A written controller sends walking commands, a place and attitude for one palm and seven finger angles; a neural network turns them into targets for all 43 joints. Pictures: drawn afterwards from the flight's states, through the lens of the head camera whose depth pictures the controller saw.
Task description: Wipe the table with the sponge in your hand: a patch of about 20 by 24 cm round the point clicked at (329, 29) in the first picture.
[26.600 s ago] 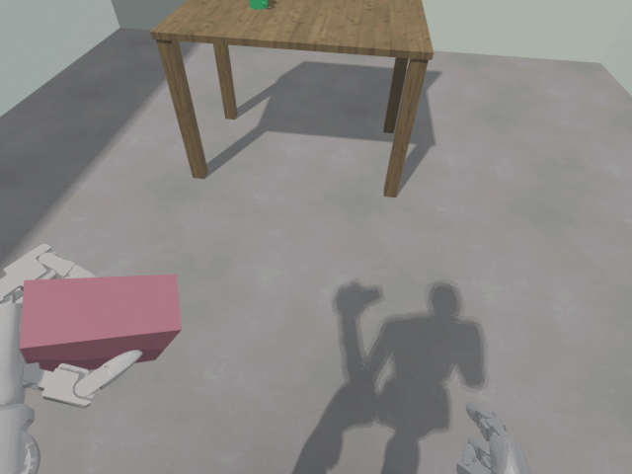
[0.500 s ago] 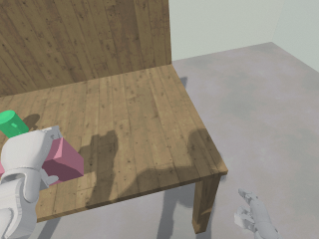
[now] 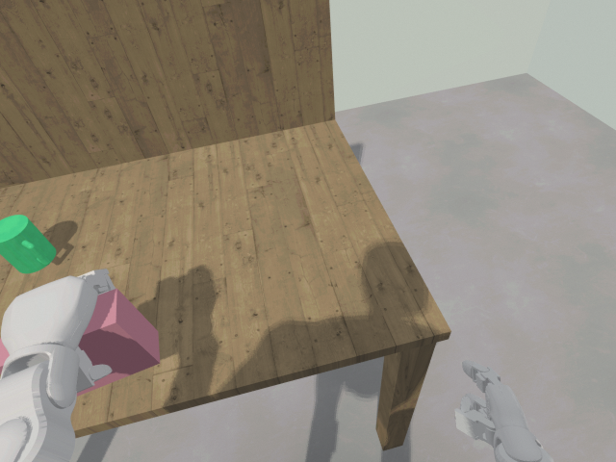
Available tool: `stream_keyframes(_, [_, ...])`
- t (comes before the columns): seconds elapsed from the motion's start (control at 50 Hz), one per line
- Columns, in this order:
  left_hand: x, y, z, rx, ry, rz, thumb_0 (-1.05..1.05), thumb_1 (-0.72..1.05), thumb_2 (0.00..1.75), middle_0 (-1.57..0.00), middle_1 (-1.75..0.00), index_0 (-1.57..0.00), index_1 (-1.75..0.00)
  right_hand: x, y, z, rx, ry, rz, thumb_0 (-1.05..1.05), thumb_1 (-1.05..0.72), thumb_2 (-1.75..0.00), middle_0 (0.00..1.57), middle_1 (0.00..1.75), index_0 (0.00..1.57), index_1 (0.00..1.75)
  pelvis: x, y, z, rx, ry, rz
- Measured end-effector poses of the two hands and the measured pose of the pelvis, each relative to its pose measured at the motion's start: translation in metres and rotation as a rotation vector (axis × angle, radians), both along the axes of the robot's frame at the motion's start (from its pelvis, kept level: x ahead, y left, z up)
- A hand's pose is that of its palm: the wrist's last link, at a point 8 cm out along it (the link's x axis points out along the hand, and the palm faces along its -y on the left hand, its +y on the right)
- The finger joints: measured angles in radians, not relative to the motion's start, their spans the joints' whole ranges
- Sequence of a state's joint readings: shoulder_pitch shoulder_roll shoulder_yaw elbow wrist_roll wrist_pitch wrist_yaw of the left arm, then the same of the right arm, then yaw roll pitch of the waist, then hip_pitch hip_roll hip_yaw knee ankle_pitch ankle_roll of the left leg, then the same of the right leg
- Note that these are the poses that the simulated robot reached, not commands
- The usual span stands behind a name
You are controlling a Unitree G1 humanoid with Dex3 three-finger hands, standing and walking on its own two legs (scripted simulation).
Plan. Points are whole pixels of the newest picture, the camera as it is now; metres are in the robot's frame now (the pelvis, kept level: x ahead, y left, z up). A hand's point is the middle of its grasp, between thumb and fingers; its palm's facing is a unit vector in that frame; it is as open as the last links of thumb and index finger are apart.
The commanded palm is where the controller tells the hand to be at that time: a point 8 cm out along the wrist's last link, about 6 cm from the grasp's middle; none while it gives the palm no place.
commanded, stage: move the sponge above the wiping area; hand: left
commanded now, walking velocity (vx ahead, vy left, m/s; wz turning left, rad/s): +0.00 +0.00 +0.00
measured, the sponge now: (94, 353) +0.20 +0.32 +0.05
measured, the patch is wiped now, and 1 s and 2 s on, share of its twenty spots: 0.00 0.00 0.00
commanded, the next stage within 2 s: none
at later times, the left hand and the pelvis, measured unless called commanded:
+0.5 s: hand (113, 346) +0.21 +0.29 +0.06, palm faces -0.14 -0.12 -0.98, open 9.4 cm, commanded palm +0.20 +0.30 +0.14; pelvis -0.01 +0.00 +0.00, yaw +1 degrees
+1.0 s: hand (135, 330) +0.24 +0.28 +0.05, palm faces -0.11 -0.07 -0.99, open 9.4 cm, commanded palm +0.23 +0.31 +0.12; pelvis +0.00 +0.00 +0.00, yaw +0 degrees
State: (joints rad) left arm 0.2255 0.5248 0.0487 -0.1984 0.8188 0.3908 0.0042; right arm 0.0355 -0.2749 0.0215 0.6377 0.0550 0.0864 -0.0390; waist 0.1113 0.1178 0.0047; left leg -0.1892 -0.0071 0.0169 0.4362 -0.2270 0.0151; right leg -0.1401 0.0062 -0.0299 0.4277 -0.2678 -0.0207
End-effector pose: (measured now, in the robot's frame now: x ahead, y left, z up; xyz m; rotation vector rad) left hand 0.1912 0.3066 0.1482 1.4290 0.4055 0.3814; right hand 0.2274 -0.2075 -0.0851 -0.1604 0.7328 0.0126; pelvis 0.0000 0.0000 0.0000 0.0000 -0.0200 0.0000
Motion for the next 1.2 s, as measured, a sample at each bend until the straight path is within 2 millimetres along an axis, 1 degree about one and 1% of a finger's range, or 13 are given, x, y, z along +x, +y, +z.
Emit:
stream_keyframes(0.1, [-0.006,-0.026,-0.026,-0.049,0.104,-0.135,0.00,-0.44,1.06,-0.80,-1.39,-0.80,-1.39,0.002,0.007,0.002,-0.031,-0.017,0.028,0.02,-0.90,-0.90,0.20,0.30,0.20,0.30,-0.004,0.003,0.000,-0.002,-0.001,0.008])
stream_keyframes(0.18, [-0.002,-0.034,-0.019,0.027,0.037,-0.240,0.00,-0.44,1.06,-0.80,-1.39,-0.81,-1.39,-0.001,0.012,0.003,-0.051,-0.010,0.043,0.01,-0.90,-0.90,0.20,0.30,0.20,0.30,-0.006,0.001,-0.001,-0.006,-0.009,0.004])
stream_keyframes(0.3, [0.011,-0.004,0.004,0.083,-0.081,-0.113,0.00,-0.44,1.06,-0.80,-1.39,-0.81,-1.39,-0.010,0.012,0.001,-0.023,0.016,0.019,0.01,-0.90,-0.90,0.21,0.30,0.20,0.30,-0.010,-0.003,0.000,-0.007,-0.013,0.003])
stream_keyframes(0.36, [0.012,0.010,0.001,0.056,-0.041,-0.022,0.00,-0.44,1.06,-0.80,-1.39,-0.80,-1.39,-0.014,0.007,0.000,-0.013,0.022,0.003,0.01,-0.90,-0.90,0.21,0.30,0.20,0.30,-0.012,-0.002,0.001,-0.005,-0.013,0.004])
stream_keyframes(0.4, [0.012,0.010,-0.007,0.032,0.018,-0.007,0.00,-0.44,1.06,-0.80,-1.39,-0.80,-1.39,-0.016,0.003,-0.001,-0.014,0.019,-0.003,0.01,-0.90,-0.90,0.21,0.30,0.20,0.30,-0.013,-0.001,0.001,-0.005,-0.010,0.008])
stream_keyframes(0.52, [0.012,-0.020,-0.036,-0.022,0.136,-0.168,0.00,-0.44,1.06,-0.80,-1.39,-0.80,-1.39,-0.022,-0.007,-0.004,-0.053,0.021,-0.011,0.01,-0.90,-0.90,0.21,0.30,0.20,0.30,-0.014,0.000,0.000,-0.005,-0.005,0.008])
stream_keyframes(0.6, [0.018,-0.029,-0.030,0.038,0.061,-0.264,0.00,-0.44,1.06,-0.80,-1.39,-0.80,-1.39,-0.028,-0.010,-0.006,-0.076,0.040,-0.022,0.01,-0.90,-0.90,0.20,0.30,0.20,0.30,-0.013,-0.003,0.000,-0.006,-0.002,0.000])
stream_keyframes(0.72, [0.028,0.003,-0.009,0.091,-0.055,-0.111,0.00,-0.44,1.06,-0.80,-1.39,-0.80,-1.39,-0.034,-0.016,-0.009,-0.051,0.072,-0.058,0.01,-0.90,-0.90,0.20,0.30,0.20,0.30,-0.011,-0.006,0.000,-0.006,0.004,-0.007])
stream_keyframes(0.82, [0.028,0.020,-0.025,0.040,0.073,0.013,0.00,-0.44,1.06,-0.80,-1.39,-0.80,-1.40,-0.032,-0.021,-0.011,-0.042,0.074,-0.068,0.02,-0.90,-0.90,0.21,0.30,0.20,0.30,-0.009,-0.005,0.000,-0.004,0.012,0.006])
stream_keyframes(0.92, [0.031,-0.001,-0.051,-0.014,0.184,-0.117,0.00,-0.44,1.06,-0.80,-1.39,-0.80,-1.40,-0.027,-0.023,-0.011,-0.073,0.061,-0.055,0.01,-0.90,-0.90,0.20,0.30,0.20,0.30,-0.007,-0.003,-0.001,-0.007,0.021,0.011])
stream_keyframes(1.02, [0.041,-0.025,-0.042,0.041,0.068,-0.285,0.00,-0.44,1.06,-0.80,-1.39,-0.80,-1.39,-0.025,-0.019,-0.010,-0.088,0.062,-0.050,0.01,-0.90,-0.90,0.20,0.30,0.20,0.30,-0.002,-0.003,-0.002,-0.008,0.031,0.000])
stream_keyframes(1.12, [0.051,-0.004,-0.021,0.106,-0.050,-0.162,0.00,-0.44,1.06,-0.80,-1.39,-0.81,-1.39,-0.023,-0.016,-0.013,-0.049,0.083,-0.067,0.01,-0.90,-0.90,0.20,0.30,0.20,0.30,0.001,-0.004,-0.002,-0.006,0.042,-0.007])
stream_keyframes(1.2, [0.051,0.019,-0.025,0.075,0.013,0.006,0.00,-0.44,1.06,-0.80,-1.39,-0.80,-1.40,-0.021,-0.017,-0.014,-0.025,0.095,-0.073,0.01,-0.90,-0.90,0.21,0.30,0.20,0.30,0.004,-0.004,-0.001,-0.003,0.046,0.000])
